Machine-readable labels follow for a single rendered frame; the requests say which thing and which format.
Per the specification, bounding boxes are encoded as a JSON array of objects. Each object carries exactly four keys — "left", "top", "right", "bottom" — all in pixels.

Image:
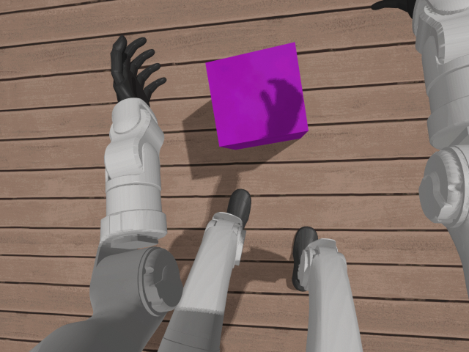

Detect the left robot shin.
[{"left": 203, "top": 212, "right": 243, "bottom": 237}]

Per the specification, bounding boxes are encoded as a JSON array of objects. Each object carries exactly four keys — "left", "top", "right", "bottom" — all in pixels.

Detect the left robot upper arm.
[{"left": 29, "top": 246, "right": 183, "bottom": 352}]

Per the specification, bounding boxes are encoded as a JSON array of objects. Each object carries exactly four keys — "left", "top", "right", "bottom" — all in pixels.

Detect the carton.
[{"left": 205, "top": 42, "right": 309, "bottom": 150}]

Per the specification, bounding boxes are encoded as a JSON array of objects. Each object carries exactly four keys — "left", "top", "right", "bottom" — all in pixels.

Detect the robot left hand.
[{"left": 111, "top": 35, "right": 166, "bottom": 107}]

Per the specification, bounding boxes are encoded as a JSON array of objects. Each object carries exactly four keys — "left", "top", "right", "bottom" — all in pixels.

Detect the right robot upper arm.
[{"left": 418, "top": 144, "right": 469, "bottom": 298}]

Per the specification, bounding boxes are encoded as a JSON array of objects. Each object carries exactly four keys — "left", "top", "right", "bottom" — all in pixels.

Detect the robot right hand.
[{"left": 372, "top": 0, "right": 416, "bottom": 19}]

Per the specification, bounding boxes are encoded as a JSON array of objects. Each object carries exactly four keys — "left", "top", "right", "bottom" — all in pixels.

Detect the robot left foot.
[{"left": 227, "top": 189, "right": 251, "bottom": 230}]

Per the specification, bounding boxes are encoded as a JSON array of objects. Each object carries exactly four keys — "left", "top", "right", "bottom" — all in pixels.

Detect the robot left forearm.
[{"left": 89, "top": 98, "right": 167, "bottom": 304}]

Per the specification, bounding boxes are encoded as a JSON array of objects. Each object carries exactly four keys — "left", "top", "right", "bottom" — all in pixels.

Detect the robot right forearm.
[{"left": 412, "top": 0, "right": 469, "bottom": 150}]

